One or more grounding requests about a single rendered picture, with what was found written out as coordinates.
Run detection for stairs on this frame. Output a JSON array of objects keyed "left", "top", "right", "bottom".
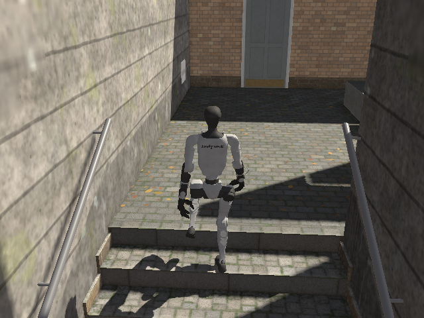
[{"left": 87, "top": 227, "right": 352, "bottom": 318}]

